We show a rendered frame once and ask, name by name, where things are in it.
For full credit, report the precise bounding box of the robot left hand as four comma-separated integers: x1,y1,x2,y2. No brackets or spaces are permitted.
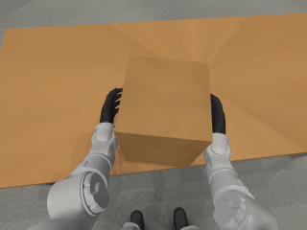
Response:
99,88,123,124

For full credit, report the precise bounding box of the robot right upper arm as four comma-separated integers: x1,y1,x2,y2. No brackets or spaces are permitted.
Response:
213,190,277,230

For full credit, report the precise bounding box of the robot left shin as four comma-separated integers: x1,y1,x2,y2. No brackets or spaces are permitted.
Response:
123,222,140,229

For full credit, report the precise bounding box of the table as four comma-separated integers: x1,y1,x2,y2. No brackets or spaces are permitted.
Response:
0,12,307,189

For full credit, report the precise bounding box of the robot right hand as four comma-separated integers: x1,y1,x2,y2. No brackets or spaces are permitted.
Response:
210,93,226,135

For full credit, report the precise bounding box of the right robot foot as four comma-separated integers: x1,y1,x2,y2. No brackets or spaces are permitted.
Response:
174,207,188,230

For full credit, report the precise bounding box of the carton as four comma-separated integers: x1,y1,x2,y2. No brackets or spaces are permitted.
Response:
114,55,213,168

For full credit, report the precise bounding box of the robot left upper arm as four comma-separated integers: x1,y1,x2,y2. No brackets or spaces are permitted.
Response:
26,172,109,230

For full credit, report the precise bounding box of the robot left forearm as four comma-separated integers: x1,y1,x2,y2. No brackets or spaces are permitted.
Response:
47,122,118,216

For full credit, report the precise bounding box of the robot right forearm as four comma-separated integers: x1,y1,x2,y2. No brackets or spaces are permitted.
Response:
203,132,257,207

